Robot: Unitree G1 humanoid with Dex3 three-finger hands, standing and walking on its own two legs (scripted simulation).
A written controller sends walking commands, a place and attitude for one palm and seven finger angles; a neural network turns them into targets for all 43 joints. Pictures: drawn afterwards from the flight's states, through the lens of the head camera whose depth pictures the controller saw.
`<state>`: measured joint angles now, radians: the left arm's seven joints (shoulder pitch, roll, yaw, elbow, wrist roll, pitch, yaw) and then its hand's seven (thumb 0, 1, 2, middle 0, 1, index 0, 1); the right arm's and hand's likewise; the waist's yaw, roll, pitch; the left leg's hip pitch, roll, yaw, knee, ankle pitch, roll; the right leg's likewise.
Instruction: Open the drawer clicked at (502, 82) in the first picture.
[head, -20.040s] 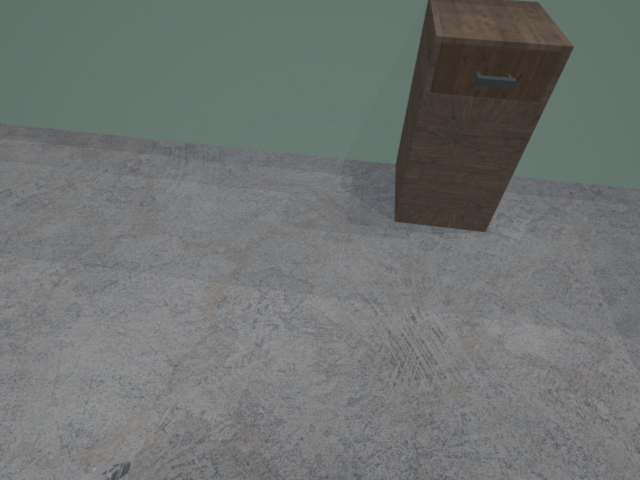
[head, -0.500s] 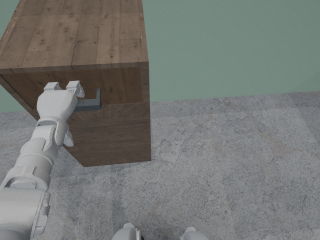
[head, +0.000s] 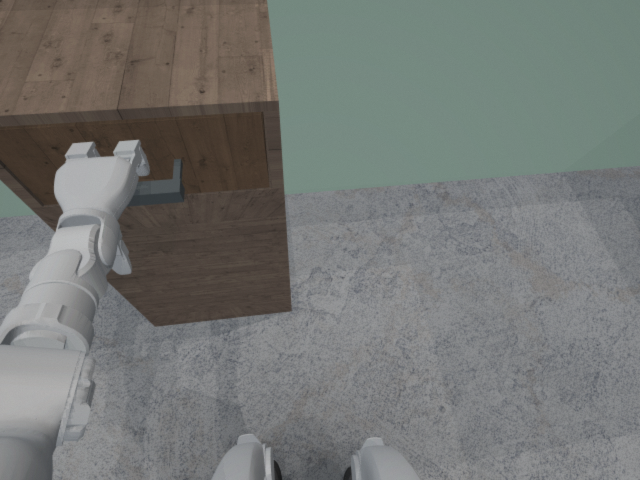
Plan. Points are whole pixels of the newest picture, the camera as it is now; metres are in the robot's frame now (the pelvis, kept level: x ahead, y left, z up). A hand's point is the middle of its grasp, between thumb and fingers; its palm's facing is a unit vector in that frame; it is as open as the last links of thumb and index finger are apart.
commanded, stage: lower the fingers behind the handle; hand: left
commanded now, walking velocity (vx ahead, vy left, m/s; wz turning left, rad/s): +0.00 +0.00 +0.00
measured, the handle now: (141, 181) +0.52 +0.24 +0.00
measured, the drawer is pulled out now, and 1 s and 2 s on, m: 0.00 0.00 0.00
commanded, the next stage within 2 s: lift the fingers back up to retry in 0.22 s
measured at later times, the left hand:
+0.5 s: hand (116, 208) +0.47 +0.26 +0.02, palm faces -0.06 -0.03 -1.00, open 13.8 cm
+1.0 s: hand (99, 178) +0.48 +0.27 +0.06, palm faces -0.02 -0.07 -1.00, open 13.7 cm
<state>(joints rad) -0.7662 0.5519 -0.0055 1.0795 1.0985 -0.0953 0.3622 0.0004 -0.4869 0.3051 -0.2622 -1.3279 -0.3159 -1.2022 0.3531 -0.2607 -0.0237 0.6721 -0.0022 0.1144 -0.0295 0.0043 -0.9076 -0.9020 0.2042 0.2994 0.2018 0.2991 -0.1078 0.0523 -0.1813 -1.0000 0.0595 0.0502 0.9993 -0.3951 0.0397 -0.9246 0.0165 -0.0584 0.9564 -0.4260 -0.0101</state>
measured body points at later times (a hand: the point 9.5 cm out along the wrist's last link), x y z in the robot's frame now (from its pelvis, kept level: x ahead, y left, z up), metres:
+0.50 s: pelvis +0.00 +0.01 +0.01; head +0.10 +0.02 +0.44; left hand +0.47 +0.26 +0.07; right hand +0.02 -0.26 -0.12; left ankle +0.04 +0.10 -0.67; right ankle +0.01 -0.12 -0.67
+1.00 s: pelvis +0.04 +0.02 +0.04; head +0.11 +0.02 +0.48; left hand +0.48 +0.27 +0.12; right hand +0.07 -0.25 -0.09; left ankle +0.04 +0.10 -0.67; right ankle +0.01 -0.12 -0.67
